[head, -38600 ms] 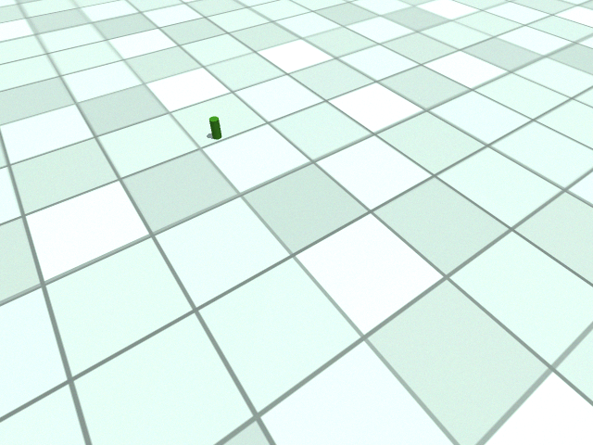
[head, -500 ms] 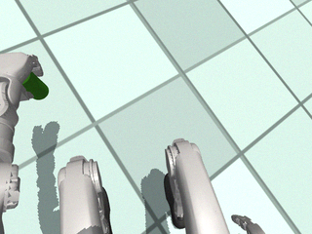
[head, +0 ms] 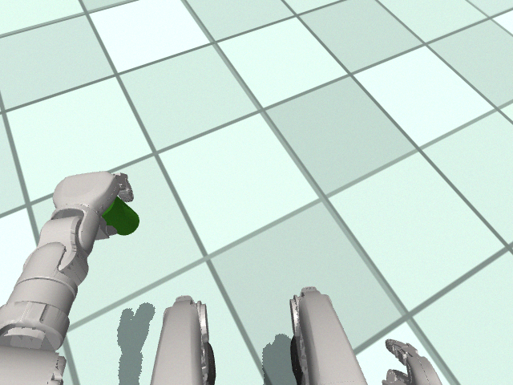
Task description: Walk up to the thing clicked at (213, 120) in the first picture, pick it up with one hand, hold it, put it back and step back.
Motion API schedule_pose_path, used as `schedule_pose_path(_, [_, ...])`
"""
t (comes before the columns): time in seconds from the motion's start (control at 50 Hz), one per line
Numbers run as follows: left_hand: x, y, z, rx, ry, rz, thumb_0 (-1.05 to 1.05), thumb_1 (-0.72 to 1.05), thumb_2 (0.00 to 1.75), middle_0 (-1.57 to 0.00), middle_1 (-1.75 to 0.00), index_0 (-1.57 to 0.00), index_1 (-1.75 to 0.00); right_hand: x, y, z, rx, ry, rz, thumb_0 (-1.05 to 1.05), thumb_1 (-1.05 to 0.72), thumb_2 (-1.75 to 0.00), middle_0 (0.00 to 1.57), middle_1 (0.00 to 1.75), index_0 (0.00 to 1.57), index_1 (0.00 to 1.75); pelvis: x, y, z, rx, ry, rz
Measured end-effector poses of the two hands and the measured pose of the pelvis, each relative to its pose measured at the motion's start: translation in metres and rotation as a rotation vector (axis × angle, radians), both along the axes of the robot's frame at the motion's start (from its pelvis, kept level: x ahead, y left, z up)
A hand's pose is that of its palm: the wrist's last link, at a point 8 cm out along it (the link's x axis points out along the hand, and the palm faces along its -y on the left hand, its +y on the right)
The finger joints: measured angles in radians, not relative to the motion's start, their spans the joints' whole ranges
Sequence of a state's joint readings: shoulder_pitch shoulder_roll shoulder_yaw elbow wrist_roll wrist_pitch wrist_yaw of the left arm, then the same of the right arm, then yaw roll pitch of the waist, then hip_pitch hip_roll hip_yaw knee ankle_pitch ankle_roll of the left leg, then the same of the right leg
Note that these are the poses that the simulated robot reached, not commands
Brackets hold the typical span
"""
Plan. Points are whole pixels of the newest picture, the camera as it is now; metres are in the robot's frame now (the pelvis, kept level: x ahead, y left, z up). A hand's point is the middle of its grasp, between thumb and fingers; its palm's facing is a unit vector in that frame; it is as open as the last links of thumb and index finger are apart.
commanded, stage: lift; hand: left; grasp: from above
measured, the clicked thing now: (113, 213) +0.43 +0.23 -0.09
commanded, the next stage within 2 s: hold in 0.70 s
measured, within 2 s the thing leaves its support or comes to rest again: neither
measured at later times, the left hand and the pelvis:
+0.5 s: hand (73, 196) +0.39 +0.22 +0.07, palm faces -0.43 -0.07 -0.90, open 8.0 cm; pelvis +0.04 -0.01 +0.14, yaw +1 degrees
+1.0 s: hand (45, 160) +0.40 +0.22 +0.13, palm faces -0.44 -0.06 -0.90, open 8.0 cm; pelvis +0.07 +0.00 +0.18, yaw +0 degrees
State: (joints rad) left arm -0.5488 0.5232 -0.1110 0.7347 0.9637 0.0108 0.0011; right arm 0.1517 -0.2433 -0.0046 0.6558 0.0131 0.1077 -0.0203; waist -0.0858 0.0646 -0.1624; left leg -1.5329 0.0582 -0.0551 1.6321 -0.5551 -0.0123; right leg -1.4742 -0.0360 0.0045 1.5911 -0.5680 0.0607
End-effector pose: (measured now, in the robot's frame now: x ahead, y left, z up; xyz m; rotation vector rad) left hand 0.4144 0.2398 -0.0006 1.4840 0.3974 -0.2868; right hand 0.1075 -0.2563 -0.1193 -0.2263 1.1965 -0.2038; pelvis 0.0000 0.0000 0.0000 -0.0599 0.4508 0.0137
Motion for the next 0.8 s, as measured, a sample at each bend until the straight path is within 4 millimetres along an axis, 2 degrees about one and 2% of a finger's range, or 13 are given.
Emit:
schedule_pose_path(0.18, [-0.023, -0.006, 0.065, 0.004, 0.006, 0.015, -0.03, 0.25, 0.51, -0.81, -0.78, -0.71, -0.72, 0.003, -0.003, 0.067, -0.002, -0.063, -0.028, 0.00, -0.91, -0.90, 0.20, 0.30, 0.20, 0.30, 0.012, -0.004, 0.065, 0.020, -0.104, 0.002])
schedule_pose_path(0.36, [-0.030, -0.014, 0.106, 0.009, 0.009, 0.025, -0.03, 0.25, 0.51, -0.81, -0.77, -0.72, -0.70, 0.008, -0.012, 0.116, -0.018, -0.092, -0.042, 0.00, -0.91, -0.90, 0.20, 0.30, 0.20, 0.30, 0.027, -0.007, 0.111, 0.032, -0.177, 0.003])
schedule_pose_path(0.58, [-0.021, -0.018, 0.144, 0.012, 0.000, 0.040, -0.03, 0.25, 0.51, -0.82, -0.77, -0.72, -0.70, 0.019, -0.014, 0.152, -0.009, -0.089, -0.064, 0.00, -0.91, -0.90, 0.20, 0.30, 0.20, 0.30, 0.047, -0.008, 0.150, 0.044, -0.239, -0.003])
schedule_pose_path(0.8, [-0.015, -0.016, 0.172, 0.011, 0.010, 0.036, -0.02, 0.25, 0.52, -0.82, -0.77, -0.72, -0.70, 0.038, -0.008, 0.175, 0.014, -0.104, -0.072, 0.00, -0.91, -0.89, 0.20, 0.30, 0.20, 0.30, 0.064, -0.005, 0.173, 0.050, -0.287, -0.011])
